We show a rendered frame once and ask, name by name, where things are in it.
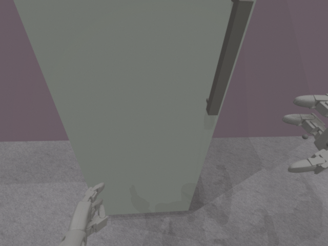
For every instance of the handle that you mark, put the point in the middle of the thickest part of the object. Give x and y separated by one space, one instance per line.
236 26

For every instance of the fridge door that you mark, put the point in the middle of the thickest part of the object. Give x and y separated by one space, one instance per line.
130 80

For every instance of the robot left forearm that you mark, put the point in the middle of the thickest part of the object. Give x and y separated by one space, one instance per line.
74 238

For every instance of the robot left hand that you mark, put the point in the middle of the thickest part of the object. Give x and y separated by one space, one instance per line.
82 218

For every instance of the robot right hand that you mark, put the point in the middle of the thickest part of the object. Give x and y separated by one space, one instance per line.
313 125

